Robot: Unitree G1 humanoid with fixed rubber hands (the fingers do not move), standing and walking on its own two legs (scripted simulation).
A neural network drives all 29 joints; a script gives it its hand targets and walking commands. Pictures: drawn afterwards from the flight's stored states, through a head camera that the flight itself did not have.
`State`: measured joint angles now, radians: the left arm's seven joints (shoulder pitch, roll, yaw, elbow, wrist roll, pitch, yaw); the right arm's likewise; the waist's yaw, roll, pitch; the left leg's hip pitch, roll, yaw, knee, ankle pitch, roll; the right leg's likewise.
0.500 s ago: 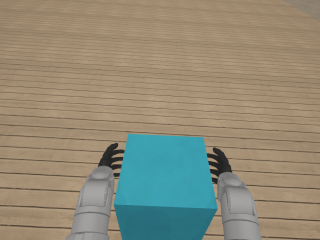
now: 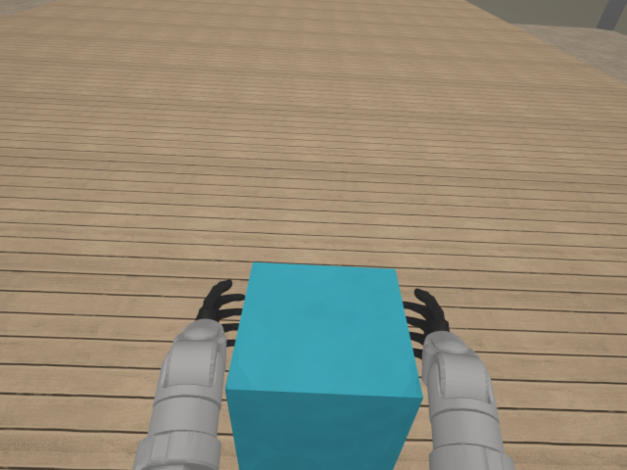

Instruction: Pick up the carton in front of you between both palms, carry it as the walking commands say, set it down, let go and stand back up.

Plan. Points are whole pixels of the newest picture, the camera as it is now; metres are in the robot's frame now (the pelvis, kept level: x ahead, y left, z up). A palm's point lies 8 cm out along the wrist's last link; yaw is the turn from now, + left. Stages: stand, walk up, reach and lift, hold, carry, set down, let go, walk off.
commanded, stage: hold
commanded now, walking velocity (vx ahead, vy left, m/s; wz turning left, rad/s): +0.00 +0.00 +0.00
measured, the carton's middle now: (318, 374) +0.29 +0.00 -0.04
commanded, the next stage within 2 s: set down in 0.12 s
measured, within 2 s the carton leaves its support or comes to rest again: neither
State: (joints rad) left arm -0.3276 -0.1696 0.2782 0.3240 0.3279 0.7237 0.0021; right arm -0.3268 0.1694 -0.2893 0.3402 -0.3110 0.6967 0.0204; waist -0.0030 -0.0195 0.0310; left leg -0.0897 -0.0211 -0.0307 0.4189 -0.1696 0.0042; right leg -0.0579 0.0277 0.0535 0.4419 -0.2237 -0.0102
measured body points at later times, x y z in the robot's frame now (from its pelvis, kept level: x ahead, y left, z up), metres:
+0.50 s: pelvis +0.01 +0.00 -0.01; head +0.06 +0.01 +0.44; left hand +0.36 +0.15 -0.02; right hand +0.36 -0.15 -0.01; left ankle +0.05 +0.12 -0.74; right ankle +0.02 -0.11 -0.74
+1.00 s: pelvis -0.03 +0.00 -0.13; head +0.19 +0.00 +0.26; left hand +0.41 +0.14 -0.20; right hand +0.40 -0.16 -0.20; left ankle +0.05 +0.12 -0.74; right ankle +0.02 -0.12 -0.74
